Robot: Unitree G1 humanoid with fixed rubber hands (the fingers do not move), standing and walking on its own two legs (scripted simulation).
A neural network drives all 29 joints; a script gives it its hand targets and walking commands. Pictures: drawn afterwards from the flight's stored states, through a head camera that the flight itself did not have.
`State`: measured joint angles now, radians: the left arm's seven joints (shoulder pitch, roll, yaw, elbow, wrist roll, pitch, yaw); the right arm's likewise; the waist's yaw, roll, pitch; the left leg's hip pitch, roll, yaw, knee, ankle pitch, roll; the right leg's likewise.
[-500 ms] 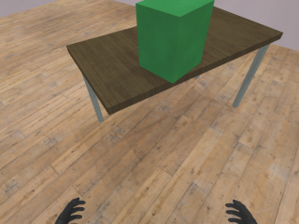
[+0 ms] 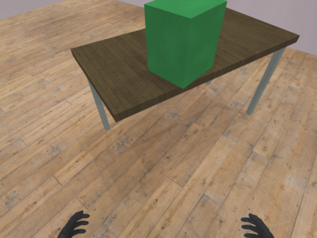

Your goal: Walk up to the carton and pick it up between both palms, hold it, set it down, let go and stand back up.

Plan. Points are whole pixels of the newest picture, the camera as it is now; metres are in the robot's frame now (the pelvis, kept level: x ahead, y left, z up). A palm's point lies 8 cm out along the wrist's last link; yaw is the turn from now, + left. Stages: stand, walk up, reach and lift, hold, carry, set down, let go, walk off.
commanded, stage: stand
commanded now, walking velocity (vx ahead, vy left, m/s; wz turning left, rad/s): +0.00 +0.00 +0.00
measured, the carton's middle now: (182, 39) +0.87 -0.08 +0.09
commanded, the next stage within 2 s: walk up in 1.20 s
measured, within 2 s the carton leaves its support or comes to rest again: neither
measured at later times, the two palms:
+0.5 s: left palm out of the picture +0.12 +0.27 -0.08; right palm out of the picture +0.11 -0.25 -0.09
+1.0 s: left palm out of the picture +0.09 +0.28 -0.09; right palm out of the picture +0.09 -0.25 -0.10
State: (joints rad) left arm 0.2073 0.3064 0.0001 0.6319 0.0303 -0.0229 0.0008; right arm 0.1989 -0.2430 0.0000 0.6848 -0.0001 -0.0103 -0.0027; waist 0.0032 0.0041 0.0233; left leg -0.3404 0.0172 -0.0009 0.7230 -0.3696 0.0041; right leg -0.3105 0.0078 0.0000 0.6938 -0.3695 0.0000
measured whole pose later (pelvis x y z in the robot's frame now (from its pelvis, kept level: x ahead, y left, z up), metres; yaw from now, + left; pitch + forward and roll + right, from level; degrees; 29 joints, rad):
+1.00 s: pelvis -0.03 +0.00 +0.00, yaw +0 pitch -3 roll +0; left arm 0.21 0.31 0.00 0.75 0.03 -0.03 0.00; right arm 0.20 -0.25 0.00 0.80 0.00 -0.01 0.00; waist 0.00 0.00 0.02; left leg -0.34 0.00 0.00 0.71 -0.32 0.01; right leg -0.31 -0.01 0.00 0.69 -0.33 0.00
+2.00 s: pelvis +0.08 -0.04 -0.01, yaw +13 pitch +0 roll +2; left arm 0.18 0.46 0.06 0.77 0.06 0.02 -0.08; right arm 0.48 -0.34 0.00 0.84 0.00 -0.10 -0.05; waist -0.06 -0.13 0.04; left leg -0.29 -0.01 -0.11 0.74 -0.47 -0.05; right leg -0.61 -0.09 0.02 0.99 -0.37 0.00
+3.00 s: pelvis +0.30 -0.19 -0.03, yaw +28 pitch -2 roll +0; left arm 0.27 0.34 0.07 0.77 0.04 -0.04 -0.04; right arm 0.22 -0.38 0.00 0.86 0.00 -0.08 -0.05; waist 0.07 0.00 0.07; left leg -0.58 0.00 -0.03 0.96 -0.46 0.04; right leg -0.38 -0.04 -0.19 0.95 -0.54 -0.07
